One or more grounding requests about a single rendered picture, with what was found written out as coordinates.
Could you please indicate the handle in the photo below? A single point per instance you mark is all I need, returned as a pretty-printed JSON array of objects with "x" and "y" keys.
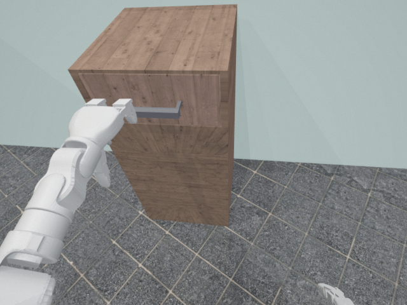
[{"x": 159, "y": 112}]

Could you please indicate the right robot hand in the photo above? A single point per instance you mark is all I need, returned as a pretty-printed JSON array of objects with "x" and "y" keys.
[{"x": 334, "y": 295}]

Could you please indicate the left robot hand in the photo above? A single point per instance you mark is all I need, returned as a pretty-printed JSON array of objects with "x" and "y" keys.
[{"x": 100, "y": 124}]

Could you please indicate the left robot forearm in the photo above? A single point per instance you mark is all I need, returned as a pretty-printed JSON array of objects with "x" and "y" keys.
[{"x": 39, "y": 234}]

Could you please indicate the cabinet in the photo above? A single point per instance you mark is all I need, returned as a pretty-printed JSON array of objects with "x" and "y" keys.
[{"x": 179, "y": 172}]

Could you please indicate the left robot upper arm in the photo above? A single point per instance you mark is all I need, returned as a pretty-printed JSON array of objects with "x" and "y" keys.
[{"x": 24, "y": 287}]

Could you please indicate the drawer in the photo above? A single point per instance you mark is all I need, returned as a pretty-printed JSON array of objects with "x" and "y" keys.
[{"x": 200, "y": 94}]

